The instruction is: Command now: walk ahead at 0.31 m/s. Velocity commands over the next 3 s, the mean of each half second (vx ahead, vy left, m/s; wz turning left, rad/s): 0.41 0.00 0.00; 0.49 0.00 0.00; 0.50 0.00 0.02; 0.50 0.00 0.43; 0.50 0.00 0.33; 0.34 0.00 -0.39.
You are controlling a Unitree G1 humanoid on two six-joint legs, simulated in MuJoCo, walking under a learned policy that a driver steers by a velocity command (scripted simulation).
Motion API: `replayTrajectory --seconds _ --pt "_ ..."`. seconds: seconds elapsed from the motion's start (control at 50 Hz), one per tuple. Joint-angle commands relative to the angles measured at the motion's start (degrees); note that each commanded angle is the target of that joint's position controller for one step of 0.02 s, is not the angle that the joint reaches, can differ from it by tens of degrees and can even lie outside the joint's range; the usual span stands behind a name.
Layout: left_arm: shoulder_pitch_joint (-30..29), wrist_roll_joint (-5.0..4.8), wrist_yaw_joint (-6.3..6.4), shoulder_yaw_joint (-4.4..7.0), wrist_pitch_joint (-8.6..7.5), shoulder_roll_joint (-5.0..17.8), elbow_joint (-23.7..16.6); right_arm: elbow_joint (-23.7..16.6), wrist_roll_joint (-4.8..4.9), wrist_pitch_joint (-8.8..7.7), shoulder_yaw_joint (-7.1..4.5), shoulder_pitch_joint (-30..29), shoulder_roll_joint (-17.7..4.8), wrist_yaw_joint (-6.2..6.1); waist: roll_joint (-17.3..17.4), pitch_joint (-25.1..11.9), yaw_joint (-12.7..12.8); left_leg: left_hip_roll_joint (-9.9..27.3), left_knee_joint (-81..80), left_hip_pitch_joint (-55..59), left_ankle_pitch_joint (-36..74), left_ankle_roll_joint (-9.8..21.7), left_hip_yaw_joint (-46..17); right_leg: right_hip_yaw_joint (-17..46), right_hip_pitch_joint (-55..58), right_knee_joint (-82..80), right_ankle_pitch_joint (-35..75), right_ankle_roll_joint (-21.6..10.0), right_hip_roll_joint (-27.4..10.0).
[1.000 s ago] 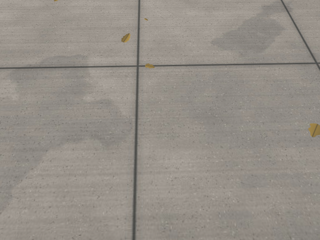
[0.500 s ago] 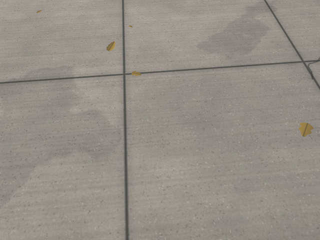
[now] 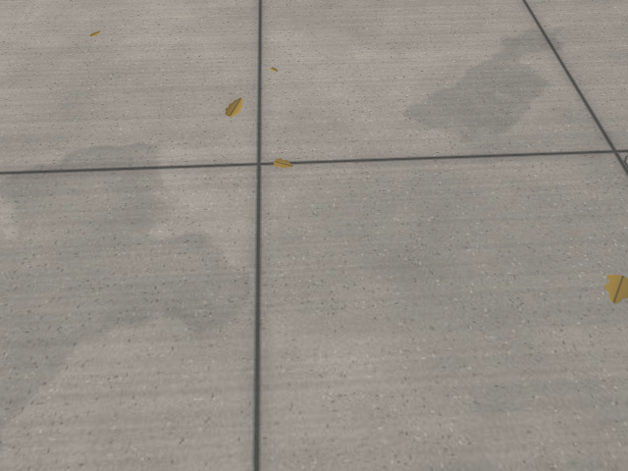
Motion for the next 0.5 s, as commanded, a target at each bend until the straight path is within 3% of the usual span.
replayTrajectory --seconds 0.02,0.04,0.06,0.08,0.1,0.14,0.16,0.2,0.22,0.24,0.26,0.28,0.3,0.34,0.36,0.38,0.4,0.42,0.44,0.46,0.48,0.5 --pt "-7.8 2.07 -0.05 0.86 -0.6 6.16 -6.57 -2.26 -0.53 -2.48 -1.38 6.19 -6.86 -0.22 5.44 -3.42 -5.88 6.23 -4.52 19.87 6.05 8.41 -11.67 1.49 -18.66 6.78 1.84 -3.79 0.49" --pt "-8.79 3.1 -0.95 0.12 -1.28 3.81 -7.61 -0.05 -1.6 -2.42 -2.25 19.06 -10.48 -0.44 13.31 -7.38 -11.35 16.81 -12.02 32.83 11.41 17.21 -31.17 0.78 -31.67 25.55 -8.52 0.08 6.5" --pt "-10.81 2.36 -1.5 0.08 -2.82 2.56 -7.22 1.15 -2.55 -2.89 -1.7 24.56 -8.82 -0.21 10.01 -1.33 -13.14 22.37 -15.91 32.94 12.28 18.37 -36.35 6.36 -43.52 38.78 -13.96 -0.94 4.93" --pt "-10.35 1.82 -1.04 0.23 -3.73 2.37 -6.13 1.95 -2.46 -2.76 -1.26 22.7 -7.15 -0.05 6.11 2.05 -10.41 23.31 -15.75 29.23 11.24 16.38 -32.21 7.66 -46.46 44.89 -10.49 -1.59 1.68" --pt "-9.55 2.57 -0.55 0.78 -3.95 4.17 -5.13 1.02 -2.39 -1.93 -0.14 18.82 -4.07 -0.04 3.14 2.0 -7.94 21.63 -16.29 24.5 12.01 15.02 -27.43 6.13 -44.26 45.32 -6.87 -1.88 -0.03" --pt "-8.41 4.03 -0.38 0.41 -2.89 2.26 -4.27 -1.1 -1.58 -0.83 1.41 12.01 -1.17 -0.3 4.11 2.55 -3.07 17.87 -20.27 14.52 13.0 12.67 -19.96 4.3 -36.66 38.7 -0.68 -1.92 -3.07" --pt "-9.32 4.1 -0.63 0.22 -2.05 1.26 -4.2 -1.73 -1.4 -0.58 1.7 10.58 -0.76 -0.81 4.01 2.26 -2.4 15.54 -22.39 12.14 11.28 11.21 -17.09 3.26 -33.89 34.28 2.1 -1.28 -3.43" --pt "-11.49 3.22 -1.6 -0.29 -0.82 -0.45 -4.48 -0.77 -1.08 -0.57 1.64 12.4 -1.74 -1.44 2.81 2.45 -3.28 12.74 -25.2 10.24 7.81 9.95 -12.64 0.64 -31.11 23.42 7.27 0.85 -2.8" --pt "-11.79 2.69 -2.15 -0.66 -0.38 -1.29 -4.41 -0.19 -1.47 -0.6 1.12 13.37 -3.45 -1.13 3.18 2.89 -3.5 11.9 -24.98 8.27 8.64 10.05 -10.82 -0.55 -28.5 19.0 10.65 1.27 -1.8" --pt "-12.08 2.7 -2.74 -1.07 0.09 -2.43 -4.46 0.11 -2.55 -0.39 0.89 13.85 -4.31 -0.28 4.34 2.4 -3.7 10.84 -23.91 4.17 10.15 10.23 -8.35 -2.76 -24.46 19.02 13.11 1.22 -0.98" --pt "-12.74 2.67 -3.16 -1.31 0.2 -2.31 -5.04 0.41 -2.84 -0.44 0.9 14.67 -3.81 0.4 5.17 2.65 -3.87 11.51 -23.26 2.11 11.03 10.81 -8.5 -3.54 -23.03 18.24 13.69 0.71 -0.48" --pt "-8.69 3.75 -3.49 -1.33 -0.35 -2.36 -4.55 0.0 -5.12 -0.67 1.12 14.27 -3.16 0.6 5.67 2.1 -2.18 11.9 -19.73 -2.79 12.85 10.46 -7.81 -1.48 -18.1 26.69 21.98 -0.4 -0.96" --pt "-7.22 3.93 -3.44 -0.92 -0.64 -0.97 -4.73 -0.4 -4.99 -0.99 1.19 12.32 -2.86 0.76 4.59 2.44 -0.83 12.78 -17.79 -2.71 13.46 10.56 -8.43 -0.32 -20.05 26.5 22.3 -1.06 -1.32" --pt "-7.73 4.05 -2.57 0.33 -1.24 2.15 -6.33 -1.16 -3.38 -1.49 1.14 10.56 -3.91 0.43 4.76 2.3 -0.16 13.43 -12.75 -0.25 18.46 9.55 -8.61 -2.13 -19.05 24.25 15.55 -2.11 -0.36" --pt "-5.77 3.61 -2.16 0.91 -1.44 2.98 -6.41 -1.18 -3.08 -1.51 0.91 9.77 -5.18 0.47 4.73 1.46 1.44 12.51 -7.95 -1.71 25.07 8.55 -7.09 -4.54 -13.16 22.11 13.32 -2.51 1.35" --pt "1.72 2.98 -1.95 1.75 -1.91 3.87 -4.13 -1.45 -3.4 -1.38 0.32 8.8 -7.08 1.04 3.26 0.2 4.74 10.06 1.89 -5.72 30.42 7.71 -4.36 -7.86 -2.84 19.13 14.36 -2.46 4.0" --pt "12.96 2.62 -1.59 2.76 -2.77 5.25 0.24 -2.26 -3.89 -1.46 -0.63 7.85 -9.43 2.19 -0.18 -2.06 9.01 5.82 16.86 -14.02 31.69 6.66 -1.82 -10.61 10.42 16.31 14.63 -2.84 7.12" --pt "25.54 3.51 -0.68 2.92 -3.47 5.3 4.36 -2.35 -5.36 -1.47 0.35 7.72 -4.83 3.7 -9.02 -6.43 13.8 -1.21 45.37 -24.34 7.37 3.46 -0.38 -1.79 20.8 10.66 17.58 -8.91 2.39" --pt "26.04 3.13 -1.46 0.9 -3.77 7.27 2.05 -3.52 -4.93 -1.82 2.78 16.5 6.19 4.89 -11.97 -17.75 6.19 -8.42 58.59 -31.92 -21.83 2.15 -9.58 29.33 26.15 1.93 32.85 -24.65 -14.37" --pt "21.68 3.43 -1.8 1.02 -5.34 5.95 2.1 -8.66 -1.48 -2.05 2.35 5.03 3.45 4.73 -5.57 -0.04 8.18 -6.41 59.17 -45.0 -18.35 2.66 -15.79 38.99 13.43 -5.72 21.97 -24.68 -19.5" --pt "12.13 1.47 -2.26 -0.02 -6.18 3.23 2.49 -10.2 -1.88 -1.28 1.6 1.43 0.51 3.23 -3.48 5.58 3.45 -0.17 56.98 -48.3 -10.77 2.43 -16.65 38.63 3.41 -6.26 5.31 -22.12 -21.62" --pt "6.22 1.3 -2.38 -1.62 -5.5 -1.34 1.49 -8.76 -2.99 -0.4 0.95 2.85 -2.4 1.76 2.07 4.25 0.9 2.84 54.74 -45.58 -6.24 1.69 -15.84 35.27 -4.44 -6.06 -0.44 -20.96 -19.87"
